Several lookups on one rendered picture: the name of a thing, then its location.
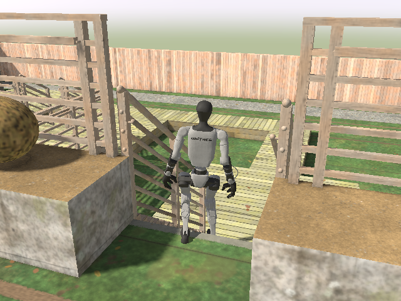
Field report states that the robot right forearm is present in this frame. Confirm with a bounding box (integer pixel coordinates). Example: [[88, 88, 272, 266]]
[[223, 157, 235, 184]]

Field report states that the right robot hand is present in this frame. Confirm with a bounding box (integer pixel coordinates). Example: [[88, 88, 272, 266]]
[[222, 182, 236, 198]]

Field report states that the robot left forearm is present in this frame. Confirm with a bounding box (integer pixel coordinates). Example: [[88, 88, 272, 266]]
[[164, 151, 177, 176]]

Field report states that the robot left thigh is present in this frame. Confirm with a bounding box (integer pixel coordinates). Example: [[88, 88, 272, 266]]
[[178, 172, 191, 203]]

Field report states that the robot right thigh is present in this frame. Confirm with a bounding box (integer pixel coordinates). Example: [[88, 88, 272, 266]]
[[204, 174, 220, 209]]

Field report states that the robot thigh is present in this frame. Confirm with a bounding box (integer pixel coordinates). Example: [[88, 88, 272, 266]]
[[178, 172, 191, 203], [204, 174, 220, 209]]

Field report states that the right robot upper arm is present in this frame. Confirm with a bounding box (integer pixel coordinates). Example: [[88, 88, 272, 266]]
[[216, 129, 229, 166]]

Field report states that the left robot upper arm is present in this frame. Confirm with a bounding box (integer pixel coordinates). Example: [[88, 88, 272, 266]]
[[171, 126, 190, 161]]

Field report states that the left robot hand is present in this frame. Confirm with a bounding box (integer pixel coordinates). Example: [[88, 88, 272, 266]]
[[162, 174, 177, 189]]

